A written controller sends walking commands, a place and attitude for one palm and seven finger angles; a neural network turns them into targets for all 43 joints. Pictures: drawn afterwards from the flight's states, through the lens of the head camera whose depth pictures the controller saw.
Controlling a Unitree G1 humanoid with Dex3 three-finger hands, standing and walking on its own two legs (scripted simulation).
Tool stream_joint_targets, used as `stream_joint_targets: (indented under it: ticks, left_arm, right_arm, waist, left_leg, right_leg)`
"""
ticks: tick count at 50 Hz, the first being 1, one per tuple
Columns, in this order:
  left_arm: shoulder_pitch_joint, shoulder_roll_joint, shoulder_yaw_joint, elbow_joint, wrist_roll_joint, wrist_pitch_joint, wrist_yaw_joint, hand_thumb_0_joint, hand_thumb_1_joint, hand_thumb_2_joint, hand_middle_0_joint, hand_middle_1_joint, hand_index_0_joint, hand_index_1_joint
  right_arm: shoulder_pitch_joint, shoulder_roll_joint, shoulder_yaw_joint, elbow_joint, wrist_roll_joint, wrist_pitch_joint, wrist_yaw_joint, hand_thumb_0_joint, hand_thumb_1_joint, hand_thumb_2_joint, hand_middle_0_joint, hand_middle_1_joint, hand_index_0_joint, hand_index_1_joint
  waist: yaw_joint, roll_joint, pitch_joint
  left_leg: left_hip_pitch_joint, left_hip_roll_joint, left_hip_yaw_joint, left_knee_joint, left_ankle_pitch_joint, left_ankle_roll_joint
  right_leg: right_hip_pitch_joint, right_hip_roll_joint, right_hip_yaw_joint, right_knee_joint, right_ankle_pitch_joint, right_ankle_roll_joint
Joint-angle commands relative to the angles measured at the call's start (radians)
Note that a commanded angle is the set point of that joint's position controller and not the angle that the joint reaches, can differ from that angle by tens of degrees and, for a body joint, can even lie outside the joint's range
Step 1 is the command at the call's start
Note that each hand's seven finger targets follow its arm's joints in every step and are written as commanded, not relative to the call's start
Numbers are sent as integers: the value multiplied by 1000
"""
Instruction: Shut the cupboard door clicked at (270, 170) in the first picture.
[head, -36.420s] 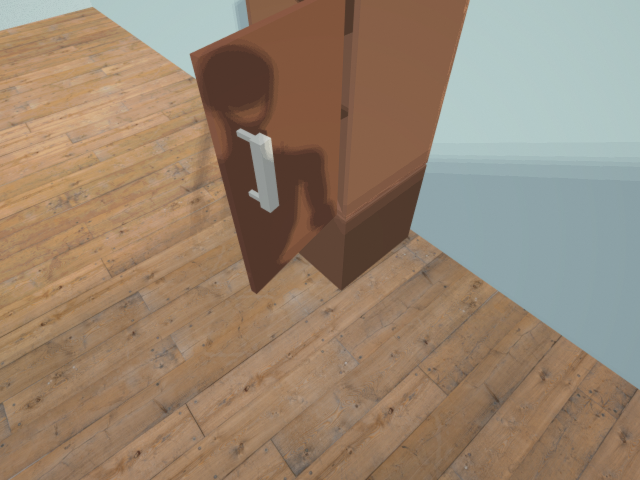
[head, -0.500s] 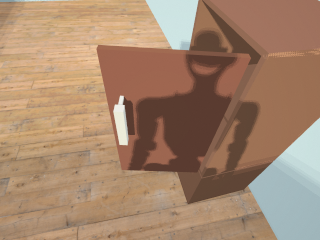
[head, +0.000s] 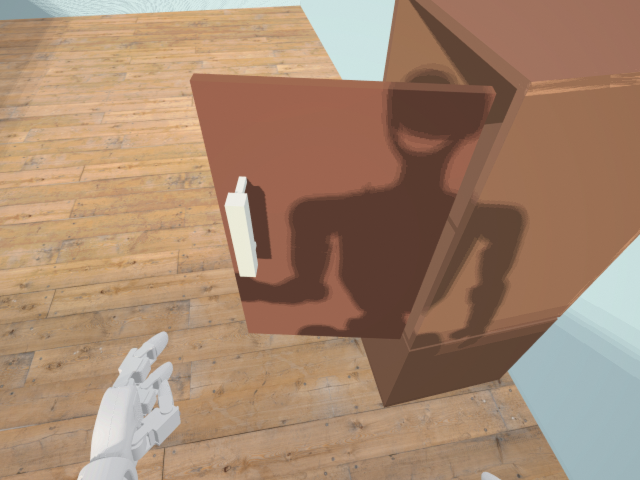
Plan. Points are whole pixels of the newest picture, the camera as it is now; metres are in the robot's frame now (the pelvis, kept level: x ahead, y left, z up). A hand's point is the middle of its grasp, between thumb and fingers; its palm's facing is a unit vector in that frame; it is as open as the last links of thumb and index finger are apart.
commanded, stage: raise the hand and make a fist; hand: left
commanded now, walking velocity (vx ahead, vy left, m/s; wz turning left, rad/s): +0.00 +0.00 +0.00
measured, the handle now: (245, 228) +0.45 +0.12 +0.05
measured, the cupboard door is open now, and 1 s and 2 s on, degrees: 75 75 75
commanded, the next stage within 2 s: bring the fist close to the handle in 1.74 s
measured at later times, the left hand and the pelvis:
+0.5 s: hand (186, 425) +0.19 +0.16 -0.01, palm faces -0.06 -1.00 -0.03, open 4.9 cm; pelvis -0.01 -0.02 -0.07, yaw +0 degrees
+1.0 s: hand (158, 395) +0.21 +0.19 +0.03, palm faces -0.01 -1.00 -0.05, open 3.2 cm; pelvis +0.01 +0.01 -0.05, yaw -1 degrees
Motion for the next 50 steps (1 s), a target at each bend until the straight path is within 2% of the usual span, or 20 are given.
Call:
stream_joint_targets:
  ticks: [1, 2, 3, 5, 8, 10, 13, 14, 17, 19, 20, 24, 29, 30, 32, 34, 35, 41, 47, 50]
  left_arm:
    - [218, 30, 151, 131, -105, -317, -203, 0, 900, 900, -365, -480, -365, -480]
    - [195, 0, 99, 116, -125, -410, -290, 0, 900, 900, -383, -500, -383, -500]
    - [182, 32, 118, 116, -135, -471, -358, 0, 900, 900, -402, -520, -402, -520]
    - [203, 120, 185, 56, -151, -450, -416, 0, 900, 900, -438, -560, -438, -560]
    - [104, 177, 225, -216, -189, -361, -393, 0, 900, 900, -493, -620, -493, -620]
    - [-9, 199, 231, -395, -186, -367, -337, 0, 900, 900, -530, -660, -530, -660]
    - [-107, 179, 166, -545, -156, -436, -289, 0, 900, 900, -585, -720, -585, -720]
    - [-154, 175, 133, -574, -150, -454, -295, 0, 900, 900, -603, -740, -603, -740]
    - [-67, 152, 109, -454, -154, -432, -351, 0, 900, 900, -658, -800, -658, -800]
    - [6, 160, 131, -358, -162, -353, -391, 0, 900, 900, -695, -840, -695, -840]
    - [26, 160, 135, -371, -167, -315, -406, 0, 900, 900, -713, -860, -713, -860]
    - [93, 190, 220, -398, -185, -186, -383, 0, 900, 900, -787, -940, -787, -940]
    - [120, 151, 220, -439, -185, -230, -312, 0, 900, 900, -878, -1040, -878, -1040]
    - [121, 132, 194, -440, -180, -248, -309, 0, 900, 900, -897, -1060, -897, -1060]
    - [113, 107, 147, -433, -170, -273, -311, 0, 900, 900, -933, -1100, -933, -1100]
    - [92, 132, 147, -441, -167, -282, -311, 0, 900, 900, -970, -1140, -970, -1140]
    - [83, 130, 135, -466, -164, -287, -314, 0, 900, 900, -988, -1160, -988, -1160]
    - [81, 153, 142, -551, -149, -267, -273, 0, 900, 900, -1098, -1280, -1098, -1280]
    - [76, 138, 135, -506, -136, -228, -248, 0, 900, 900, -1208, -1400, -1208, -1400]
    - [40, 143, 122, -506, -132, -206, -255, 0, 900, 900, -1263, -1460, -1263, -1460]
  right_arm:
    - [-195, -157, -83, -246, -7, -42, 30, 0, -900, -900, 200, 300, 200, 300]
    - [-220, -169, -87, -279, -11, -38, 34, 0, -900, -900, 200, 300, 200, 300]
    - [-225, -174, -95, -313, -5, -34, 37, 0, -900, -900, 200, 300, 200, 300]
    - [-245, -177, -99, -401, 18, -10, 42, 0, -900, -900, 200, 300, 200, 300]
    - [-255, -171, -90, -487, 31, 7, 17, 0, -900, -900, 200, 300, 200, 300]
    - [-228, -154, -81, -491, 23, 5, -1, 0, -900, -900, 200, 300, 200, 300]
    - [-181, -150, -70, -450, 9, -17, -20, 0, -900, -900, 200, 300, 200, 300]
    - [-167, -157, -63, -435, 3, -21, -27, 0, -900, -900, 200, 300, 200, 300]
    - [-149, -163, -61, -396, 6, -27, -38, 0, -900, -900, 200, 300, 200, 300]
    - [-154, -161, -59, -392, 18, -11, -43, 0, -900, -900, 200, 300, 200, 300]
    - [-150, -158, -59, -404, 24, -3, -43, 0, -900, -900, 200, 300, 200, 300]
    - [-176, -134, -57, -439, 27, 37, -48, 0, -900, -900, 200, 300, 200, 300]
    - [-179, -119, -55, -438, 13, 46, -40, 0, -900, -900, 200, 300, 200, 300]
    - [-171, -122, -56, -439, 12, 43, -37, 0, -900, -900, 200, 300, 200, 300]
    - [-167, -133, -57, -440, 12, 39, -34, 0, -900, -900, 200, 300, 200, 300]
    - [-163, -148, -55, -444, 11, 36, -36, 0, -900, -900, 200, 300, 200, 300]
    - [-155, -152, -55, -449, 12, 33, -35, 0, -900, -900, 200, 300, 200, 300]
    - [-144, -155, -51, -462, 20, 38, -37, 0, -900, -900, 200, 300, 200, 300]
    - [-137, -156, -46, -462, 24, 56, -32, 0, -900, -900, 200, 300, 200, 300]
    - [-136, -159, -37, -468, 25, 59, -30, 0, -900, -900, 200, 300, 200, 300]
  waist:
    - [89, -220, -21]
    - [79, -280, -10]
    - [78, -261, -37]
    - [119, -117, -119]
    - [118, 55, -234]
    - [79, 70, -263]
    - [16, 121, -269]
    - [-14, 98, -270]
    - [-16, 92, -275]
    - [11, 84, -268]
    - [21, 80, -308]
    - [83, 58, -353]
    - [91, 36, -331]
    - [76, 24, -315]
    - [59, 40, -286]
    - [57, 38, -276]
    - [54, 53, -302]
    - [64, 121, -324]
    - [51, 89, -257]
    - [45, 122, -246]
  left_leg:
    - [-314, 47, -88, 188, -113, -82]
    - [-420, 39, -73, 267, -160, -78]
    - [-486, 34, -68, 325, -189, -73]
    - [-530, 19, -40, 357, -199, -56]
    - [-466, 28, -49, 354, -207, -34]
    - [-455, 45, -66, 398, -204, -25]
    - [-398, 64, -92, 446, -126, -12]
    - [-402, 69, -104, 467, -108, -6]
    - [-414, 73, -113, 478, -76, -7]
    - [-435, 72, -114, 469, -52, -9]
    - [-423, 71, -110, 455, -31, -9]
    - [-375, 67, -112, 386, 42, -16]
    - [-331, 69, -119, 336, 92, -26]
    - [-321, 71, -120, 329, 90, -27]
    - [-309, 73, -118, 318, 49, -25]
    - [-312, 72, -124, 314, 23, -22]
    - [-292, 73, -125, 303, 25, -22]
    - [-195, 81, -142, 238, 53, -32]
    - [-172, 90, -151, 193, 43, -43]
    - [-152, 89, -152, 177, 41, -41]
  right_leg:
    - [-314, 14, 16, 46, -197, -15]
    - [-357, -3, 84, 71, -270, -8]
    - [-360, -20, 144, 99, -284, -3]
    - [-294, -32, 216, 116, -294, 2]
    - [-297, -11, 220, 106, -381, 5]
    - [-334, -10, 244, 98, -383, 23]
    - [-398, 14, 199, 147, -223, 19]
    - [-415, 21, 193, 170, -165, 26]
    - [-406, 28, 160, 199, -58, 31]
    - [-354, 23, 180, 180, -17, 48]
    - [-311, 16, 175, 177, 17, 52]
    - [-195, 18, 146, 169, 133, 53]
    - [-203, 37, 64, 214, 213, 29]
    - [-229, 38, 51, 219, 207, 27]
    - [-290, 49, 28, 218, 116, 18]
    - [-302, 55, 30, 212, 60, 8]
    - [-301, 53, 22, 215, 53, 6]
    - [-286, 64, -11, 203, 55, -4]
    - [-281, 71, -30, 173, 49, -2]
    - [-265, 68, -27, 153, 54, -3]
